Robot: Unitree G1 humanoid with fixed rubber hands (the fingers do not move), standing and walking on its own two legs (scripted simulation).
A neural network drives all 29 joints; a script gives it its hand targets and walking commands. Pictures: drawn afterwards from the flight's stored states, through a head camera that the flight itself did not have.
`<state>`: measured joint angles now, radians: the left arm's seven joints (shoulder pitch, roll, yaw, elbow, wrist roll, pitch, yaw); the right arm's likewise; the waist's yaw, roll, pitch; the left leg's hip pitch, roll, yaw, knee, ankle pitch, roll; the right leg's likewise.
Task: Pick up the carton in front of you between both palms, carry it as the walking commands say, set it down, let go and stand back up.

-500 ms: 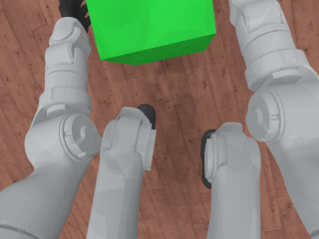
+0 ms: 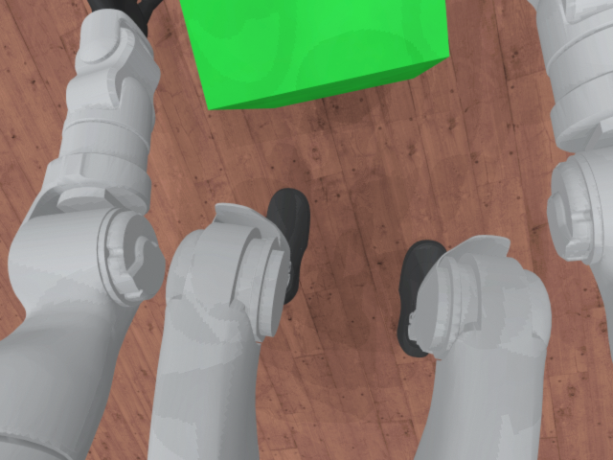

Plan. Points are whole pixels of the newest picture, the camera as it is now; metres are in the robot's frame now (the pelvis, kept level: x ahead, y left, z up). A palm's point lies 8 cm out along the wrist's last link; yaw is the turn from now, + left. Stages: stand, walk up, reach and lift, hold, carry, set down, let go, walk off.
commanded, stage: set down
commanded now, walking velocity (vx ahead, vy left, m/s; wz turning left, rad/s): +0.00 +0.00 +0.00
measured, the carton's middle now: out of the picture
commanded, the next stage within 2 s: let go in 0.96 s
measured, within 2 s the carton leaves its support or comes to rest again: neither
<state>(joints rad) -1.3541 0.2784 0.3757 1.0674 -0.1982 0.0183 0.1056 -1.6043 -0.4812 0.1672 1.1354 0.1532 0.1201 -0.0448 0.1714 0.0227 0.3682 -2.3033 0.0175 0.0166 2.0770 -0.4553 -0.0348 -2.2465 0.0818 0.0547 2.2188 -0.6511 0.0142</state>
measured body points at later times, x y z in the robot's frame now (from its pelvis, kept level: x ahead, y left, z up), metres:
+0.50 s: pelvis +0.01 +0.00 +0.10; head +0.35 +0.01 +0.40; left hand +0.50 +0.26 -0.01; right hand +0.62 -0.11 -0.01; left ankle +0.14 +0.13 -0.34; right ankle +0.08 -0.11 -0.34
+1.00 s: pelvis +0.04 +0.00 +0.24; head +0.35 +0.00 +0.56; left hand +0.49 +0.27 +0.14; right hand +0.62 -0.11 +0.14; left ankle +0.14 +0.13 -0.34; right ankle +0.08 -0.11 -0.34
